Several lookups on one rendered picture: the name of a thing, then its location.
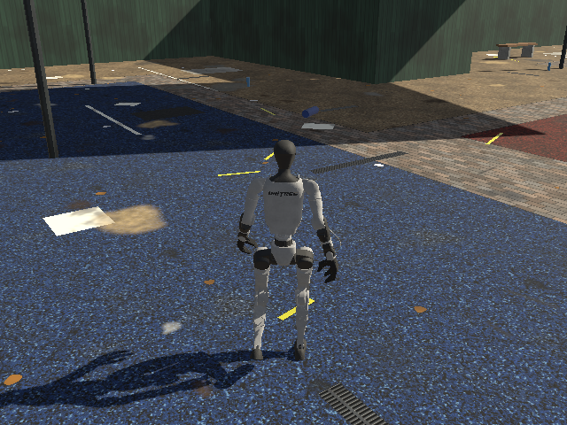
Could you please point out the right robot forearm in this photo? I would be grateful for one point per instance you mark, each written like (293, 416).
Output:
(325, 240)

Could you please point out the left robot upper arm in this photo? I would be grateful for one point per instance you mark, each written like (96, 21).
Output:
(251, 200)

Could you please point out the humanoid robot torso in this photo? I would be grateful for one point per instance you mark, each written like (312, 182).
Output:
(283, 205)

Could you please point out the left robot hand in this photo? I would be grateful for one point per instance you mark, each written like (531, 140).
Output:
(242, 248)

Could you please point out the right robot hand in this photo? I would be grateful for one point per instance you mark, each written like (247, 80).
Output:
(332, 271)

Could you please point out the robot left shin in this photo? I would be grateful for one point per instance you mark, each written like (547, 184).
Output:
(258, 320)

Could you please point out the left robot forearm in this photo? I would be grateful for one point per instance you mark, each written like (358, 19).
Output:
(244, 230)

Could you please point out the right robot upper arm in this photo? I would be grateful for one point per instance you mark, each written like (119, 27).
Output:
(315, 201)

